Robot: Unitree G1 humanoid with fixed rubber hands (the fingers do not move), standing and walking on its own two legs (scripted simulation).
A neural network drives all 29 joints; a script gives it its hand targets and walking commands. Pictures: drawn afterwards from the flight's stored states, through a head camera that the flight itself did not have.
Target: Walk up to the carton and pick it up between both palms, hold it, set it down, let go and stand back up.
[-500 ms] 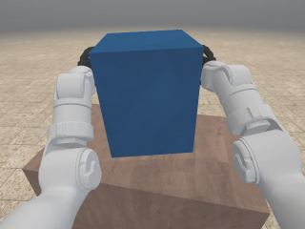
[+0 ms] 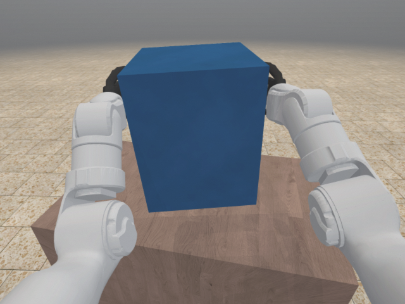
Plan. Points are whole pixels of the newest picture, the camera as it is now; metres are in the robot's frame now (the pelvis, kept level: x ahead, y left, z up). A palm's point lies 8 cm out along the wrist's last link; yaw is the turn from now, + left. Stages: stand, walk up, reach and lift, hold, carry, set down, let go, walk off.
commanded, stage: hold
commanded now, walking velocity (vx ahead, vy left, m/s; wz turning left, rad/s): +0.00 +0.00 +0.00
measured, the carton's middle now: (196, 122) +0.37 +0.00 +0.28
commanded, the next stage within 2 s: set down in 0.34 s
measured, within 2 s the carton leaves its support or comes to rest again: neither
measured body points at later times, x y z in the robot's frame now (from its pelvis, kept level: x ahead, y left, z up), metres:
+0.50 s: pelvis +0.01 +0.00 +0.00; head -0.10 +0.01 +0.44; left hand +0.39 +0.15 +0.32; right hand +0.37 -0.15 +0.32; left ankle +0.01 +0.15 -0.74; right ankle +0.02 -0.11 -0.74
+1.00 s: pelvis +0.01 +0.02 +0.00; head -0.06 +0.06 +0.45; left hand +0.43 +0.17 +0.30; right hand +0.40 -0.12 +0.27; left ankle +0.01 +0.14 -0.74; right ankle +0.02 -0.11 -0.74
